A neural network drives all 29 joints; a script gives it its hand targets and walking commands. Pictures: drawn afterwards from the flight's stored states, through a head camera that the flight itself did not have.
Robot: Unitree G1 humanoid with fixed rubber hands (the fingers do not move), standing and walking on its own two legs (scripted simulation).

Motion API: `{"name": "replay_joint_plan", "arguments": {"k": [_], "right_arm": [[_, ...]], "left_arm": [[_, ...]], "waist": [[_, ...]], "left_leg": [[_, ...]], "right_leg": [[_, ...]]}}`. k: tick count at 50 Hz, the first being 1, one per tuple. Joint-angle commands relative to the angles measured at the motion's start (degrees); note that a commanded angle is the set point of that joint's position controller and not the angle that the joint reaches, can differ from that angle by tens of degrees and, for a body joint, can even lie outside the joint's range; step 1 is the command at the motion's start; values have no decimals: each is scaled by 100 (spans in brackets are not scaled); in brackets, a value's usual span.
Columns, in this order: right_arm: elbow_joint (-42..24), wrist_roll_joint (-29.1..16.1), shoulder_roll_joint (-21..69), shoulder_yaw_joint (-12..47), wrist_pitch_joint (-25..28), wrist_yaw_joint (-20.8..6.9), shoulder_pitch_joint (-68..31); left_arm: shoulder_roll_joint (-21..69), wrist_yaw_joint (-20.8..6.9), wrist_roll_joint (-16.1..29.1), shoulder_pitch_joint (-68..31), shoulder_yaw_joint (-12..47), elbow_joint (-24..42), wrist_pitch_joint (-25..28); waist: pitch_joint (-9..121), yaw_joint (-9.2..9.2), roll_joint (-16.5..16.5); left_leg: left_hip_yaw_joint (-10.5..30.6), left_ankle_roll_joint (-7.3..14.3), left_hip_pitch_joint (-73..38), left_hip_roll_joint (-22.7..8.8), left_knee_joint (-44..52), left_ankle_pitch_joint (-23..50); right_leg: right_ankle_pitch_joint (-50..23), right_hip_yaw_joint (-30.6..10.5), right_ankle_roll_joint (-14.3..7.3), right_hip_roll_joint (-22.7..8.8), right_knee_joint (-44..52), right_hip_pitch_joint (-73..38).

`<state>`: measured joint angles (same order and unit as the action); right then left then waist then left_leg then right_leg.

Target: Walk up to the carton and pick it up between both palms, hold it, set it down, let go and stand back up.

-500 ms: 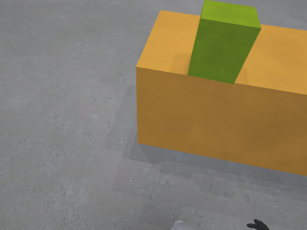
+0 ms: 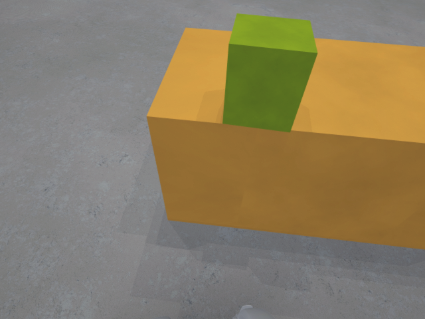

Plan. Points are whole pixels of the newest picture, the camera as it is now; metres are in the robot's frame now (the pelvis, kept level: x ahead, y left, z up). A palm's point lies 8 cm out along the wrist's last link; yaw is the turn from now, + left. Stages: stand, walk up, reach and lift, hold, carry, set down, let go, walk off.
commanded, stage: walk up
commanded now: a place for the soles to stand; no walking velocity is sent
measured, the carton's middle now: (264, 74) +0.76 -0.11 +0.07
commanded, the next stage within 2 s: none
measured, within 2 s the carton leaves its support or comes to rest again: neither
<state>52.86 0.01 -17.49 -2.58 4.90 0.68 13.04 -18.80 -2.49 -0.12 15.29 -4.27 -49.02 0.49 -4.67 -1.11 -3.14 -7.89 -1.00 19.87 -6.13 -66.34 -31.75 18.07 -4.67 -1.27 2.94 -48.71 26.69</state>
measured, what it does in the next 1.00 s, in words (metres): walks ahead: left foot, then right foot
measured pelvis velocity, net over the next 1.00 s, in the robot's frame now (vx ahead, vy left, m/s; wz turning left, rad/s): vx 0.14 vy -0.05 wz -0.09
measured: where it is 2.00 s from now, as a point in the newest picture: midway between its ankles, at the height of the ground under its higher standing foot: outside the picture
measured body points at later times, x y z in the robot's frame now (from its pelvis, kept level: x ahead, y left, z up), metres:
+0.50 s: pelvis +0.08 -0.05 -0.01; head +0.10 -0.04 +0.44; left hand +0.15 +0.24 -0.14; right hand +0.09 -0.34 -0.13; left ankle +0.03 +0.11 -0.68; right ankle +0.17 -0.17 -0.70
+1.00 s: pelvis +0.14 -0.05 +0.00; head +0.15 -0.03 +0.45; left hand +0.21 +0.24 -0.14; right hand +0.13 -0.35 -0.12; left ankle +0.14 +0.07 -0.70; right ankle +0.20 -0.19 -0.66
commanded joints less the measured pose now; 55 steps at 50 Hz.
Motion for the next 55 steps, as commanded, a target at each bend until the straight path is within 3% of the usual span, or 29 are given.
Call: {"name": "replay_joint_plan", "arguments": {"k": [1, 4, 5, 6, 7, 8, 9, 11, 13, 16, 20, 21, 22, 23, 24, 25, 26, 29, 34, 37, 39, 40, 41, 42, 44, 46, 51, 54, 55], "right_arm": [[-585, 131, -1760, -505, 104, -33, -42], [-470, 116, -1857, -599, 173, -19, 249], [-329, 110, -1803, -630, 229, 22, 726], [-71, 183, -1865, -716, 296, 73, 1462], [76, 350, -2550, -960, 311, 151, 1982], [-136, 210, -2831, -977, 286, 166, 1287], [-214, 157, -2707, -914, 311, 195, 727], [-274, 186, -2320, -777, 346, 194, 270], [-329, 181, -2122, -701, 365, 173, 391], [-400, 207, -2203, -711, 337, 158, 621], [-496, 196, -2420, -727, 308, 165, 430], [-545, 189, -2369, -706, 284, 146, 198], [-537, 166, -2154, -628, 240, 105, 101], [-467, 130, -1692, -517, 189, 66, 311], [-589, 15, -1328, -390, 160, 34, 401], [-703, -5, -1672, -424, 86, 67, 28], [-664, 18, -1774, -423, 76, 40, -198], [-370, 134, -1709, -452, -17, -29, 23], [-361, 160, -1819, -563, -17, -149, -64], [-293, 114, -1876, -624, 81, -122, 49], [-16, 161, -1793, -688, 220, -59, 909], [196, 313, -2326, -870, 278, 20, 1708], [132, 190, -2746, -932, 274, 54, 1489], [92, 128, -2824, -928, 298, 83, 958], [-48, 136, -2386, -776, 309, 115, 366], [-142, 128, -2122, -676, 315, 96, 397], [-213, 162, -2279, -656, 266, 85, 748], [-325, 176, -2279, -617, 186, 82, 483], [-386, 138, -2264, -581, 137, 76, 164]], "left_arm": [[-1863, 140, -175, 97, -451, 459, 212], [-1914, 93, -245, -68, -421, 509, 163], [-1863, 86, -214, -255, -407, 598, 129], [-1564, 83, -146, -567, -315, 695, 80], [-696, 80, -118, -475, -124, 799, 103], [-1325, 128, -285, -943, -235, 838, 96], [-1572, 118, -263, -1002, -284, 754, 107], [-1546, 5, -192, -459, -302, 445, 115], [-1433, -39, -174, -147, -305, 318, 116], [-1318, -31, -143, -652, -249, 595, 145], [-1373, -35, -118, -489, -259, 565, 263], [-1371, -32, -106, -38, -269, 423, 292], [-1503, -6, -84, 810, -383, 75, 337], [-1898, 74, -103, 1670, -594, -253, 396], [-2364, 175, -51, 1574, -680, -228, 412], [-2403, 188, 32, 1316, -695, -95, 390], [-2330, 227, 24, 965, -660, 42, 401], [-1959, 302, -33, 477, -498, 14, 344], [-2074, 204, -177, 144, -477, 127, 353], [-2083, 189, -213, 138, -442, 170, 319], [-1856, 164, -135, -291, -358, 280, 224], [-1099, 150, -87, -441, -188, 444, 195], [-1120, 206, -150, -734, -145, 423, 215], [-1523, 225, -204, -954, -236, 385, 211], [-1602, 119, -132, -496, -274, 79, 224], [-1507, 81, -105, -2, -273, -120, 226], [-1370, 90, -103, -739, -196, 271, 276], [-1351, 107, -80, -494, -171, 170, 388], [-1346, 136, -83, -126, -184, 28, 417]], "waist": [[-112, -84, -522], [-138, 62, -450], [104, 301, -522], [438, 724, -39], [774, 994, 2142], [105, 880, 1086], [-340, 657, 724], [-371, 268, 758], [49, 261, 981], [115, 443, 1204], [516, 246, 1457], [811, -38, 1506], [1337, -514, 843], [1752, -857, -607], [1381, -729, -1989], [1006, -653, -1259], [545, -507, -642], [-81, -123, -305], [-405, -58, -477], [-107, -45, -542], [359, 473, -304], [630, 892, 1484], [75, 953, 1417], [-410, 791, 796], [-629, 402, 461], [-116, 271, 873], [-2, 525, 1223], [211, 379, 1575], [450, 72, 1555]], "left_leg": [[1087, 368, 1013, 327, 674, -867], [1065, 502, 174, 345, 2082, -840], [999, 583, -645, 382, 2982, -188], [1292, 785, -2449, 216, 4297, -118], [3476, 1066, -3619, -1564, 5286, -1572], [4288, 1127, -2667, -2739, 5856, -2090], [3960, 1037, -2072, -2614, 5750, -1683], [2539, 895, -1965, -1950, 5149, -20], [1765, 975, -2167, -1738, 4547, 2069], [1446, 1468, -2334, -1844, 3835, 3826], [1334, 1445, -1937, -1954, 3554, 3925], [913, 1275, -1625, -1758, 3199, 3942], [372, 1003, -833, -1307, 1956, 3998], [224, 687, 143, -614, -90, 3645], [309, 312, 2013, 528, -896, 505], [859, 343, 2660, 537, -1072, -82], [968, 354, 2633, 397, -1148, 73], [1097, 352, 1853, 243, -412, -171], [1052, 383, 1104, 313, 992, -677], [1009, 470, 527, 310, 2074, -448], [1053, 612, -1564, 390, 3588, 322], [2868, 892, -3150, -785, 4938, -1278], [4287, 804, -2814, -2282, 5814, -2043], [4360, 967, -2162, -2522, 5931, -1995], [3041, 718, -1903, -1894, 5329, -424], [2153, 788, -2045, -1611, 4731, 1403], [1883, 1650, -2167, -1944, 4014, 3069], [1475, 1562, -1712, -1831, 3636, 3617], [1134, 1364, -1205, -1665, 3310, 3629]], "right_leg": [[2012, -3455, -1380, -1236, 3005, -256], [2057, -3504, -1352, -1197, 2803, 284], [1689, -3088, -1178, -1038, 2308, 642], [1365, -2049, -691, -506, 1254, 1868], [1505, -692, -216, 641, -1228, 3294], [1282, -593, 16, 22, -1800, 3719], [724, -781, 7, -163, -1908, 3461], [252, -513, 90, -324, -1867, 2845], [318, -73, 170, -384, -1652, 2332], [837, 312, 137, -613, -1127, 2349], [737, 801, -77, -739, -16, 1178], [402, 954, -184, -687, 644, 322], [-87, 1081, -269, -405, 1240, -1430], [680, -98, -432, -129, 1663, -2544], [681, -2981, -874, -1271, 2633, -3030], [1266, -4530, -1182, -1721, 3310, -2930], [1121, -4515, -1236, -1813, 3294, -2507], [1560, -3659, -1110, -1516, 3044, -1143], [3190, -3686, -1343, -1443, 3243, -211], [2295, -3533, -1414, -1419, 2799, -259], [1431, -2450, -984, -950, 1350, 952], [1533, -1088, -336, 94, -758, 2704], [1327, -353, -55, 378, -1801, 3524], [744, -665, 0, -96, -2048, 3518], [206, -536, 50, -259, -1968, 2896], [193, -225, 132, -357, -1712, 2255], [902, 403, 119, -653, -920, 2185], [702, 860, 0, -614, -111, 1310], [198, 954, -101, -576, 515, 316]]}}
